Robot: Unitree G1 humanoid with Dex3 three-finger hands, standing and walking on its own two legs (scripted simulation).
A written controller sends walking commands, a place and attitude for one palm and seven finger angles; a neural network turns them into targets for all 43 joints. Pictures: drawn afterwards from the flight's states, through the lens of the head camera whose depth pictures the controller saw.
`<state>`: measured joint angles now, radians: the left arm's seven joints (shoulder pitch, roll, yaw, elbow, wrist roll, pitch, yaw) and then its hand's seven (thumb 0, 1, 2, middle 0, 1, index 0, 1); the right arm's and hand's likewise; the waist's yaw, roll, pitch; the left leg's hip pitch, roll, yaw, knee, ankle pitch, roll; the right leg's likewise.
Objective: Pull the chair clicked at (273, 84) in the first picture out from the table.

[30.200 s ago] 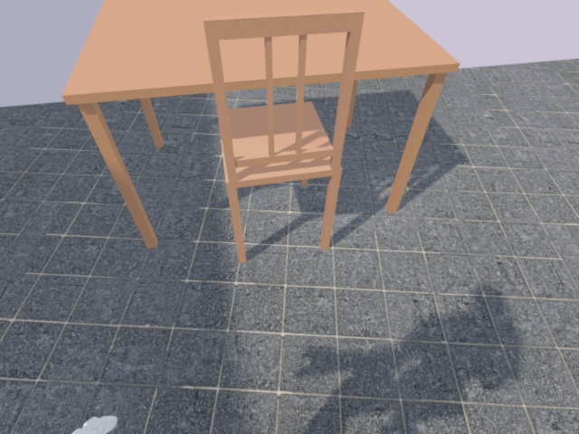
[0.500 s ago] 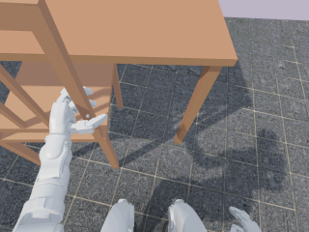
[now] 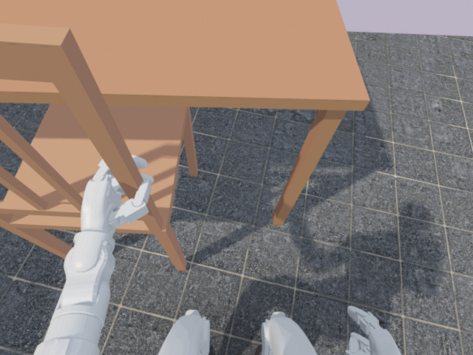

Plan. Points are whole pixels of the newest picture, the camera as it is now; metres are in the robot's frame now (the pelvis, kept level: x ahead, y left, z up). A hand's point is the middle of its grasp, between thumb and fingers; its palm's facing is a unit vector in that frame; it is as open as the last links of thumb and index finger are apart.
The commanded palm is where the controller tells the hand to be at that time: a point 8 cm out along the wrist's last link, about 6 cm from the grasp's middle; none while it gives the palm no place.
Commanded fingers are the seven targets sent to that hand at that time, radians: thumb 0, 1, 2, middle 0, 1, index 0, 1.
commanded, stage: hook a spindle and tug to test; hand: left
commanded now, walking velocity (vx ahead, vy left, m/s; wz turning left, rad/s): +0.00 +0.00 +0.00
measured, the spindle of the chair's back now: out of the picture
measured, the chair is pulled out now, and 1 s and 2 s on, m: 0.02 0.09 0.16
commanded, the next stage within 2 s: step backward, pulling the chair out in 0.30 s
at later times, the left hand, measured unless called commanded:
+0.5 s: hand (137, 219) +0.32 +0.17 +0.02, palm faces +0.07 -0.99 -0.11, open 6.0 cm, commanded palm +0.30 +0.21 +0.02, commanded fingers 0.00 0.90 0.90 -0.50 -1.45 -0.50 -1.45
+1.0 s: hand (138, 248) +0.28 +0.15 +0.03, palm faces +0.06 -0.99 -0.12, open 5.6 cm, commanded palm +0.25 +0.20 +0.03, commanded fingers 0.00 0.90 0.90 -0.50 -1.45 -0.50 -1.45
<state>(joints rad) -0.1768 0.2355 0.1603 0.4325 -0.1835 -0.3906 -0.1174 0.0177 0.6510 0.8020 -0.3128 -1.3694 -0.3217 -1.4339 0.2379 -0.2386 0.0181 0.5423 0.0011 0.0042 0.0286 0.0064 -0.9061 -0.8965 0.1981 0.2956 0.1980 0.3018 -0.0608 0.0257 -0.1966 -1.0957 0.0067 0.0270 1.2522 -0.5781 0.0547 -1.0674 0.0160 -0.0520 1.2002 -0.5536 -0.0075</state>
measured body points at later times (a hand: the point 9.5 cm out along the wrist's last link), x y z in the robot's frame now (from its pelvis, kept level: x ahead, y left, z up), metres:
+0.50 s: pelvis -0.01 +0.00 +0.02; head +0.09 +0.01 +0.46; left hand +0.32 +0.22 +0.03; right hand +0.14 -0.24 -0.09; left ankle +0.00 +0.08 -0.63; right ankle +0.00 -0.12 -0.63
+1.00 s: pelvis -0.04 +0.00 +0.09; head +0.02 +0.02 +0.54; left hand +0.27 +0.21 +0.04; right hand +0.06 -0.26 -0.01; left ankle +0.00 +0.08 -0.63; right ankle +0.00 -0.12 -0.63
